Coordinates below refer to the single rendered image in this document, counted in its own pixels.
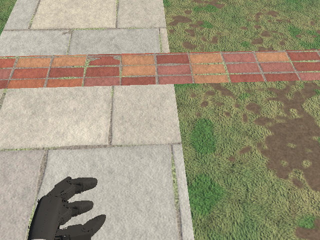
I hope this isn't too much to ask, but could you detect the robot left hand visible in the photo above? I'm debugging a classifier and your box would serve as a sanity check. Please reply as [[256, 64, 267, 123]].
[[27, 176, 106, 240]]

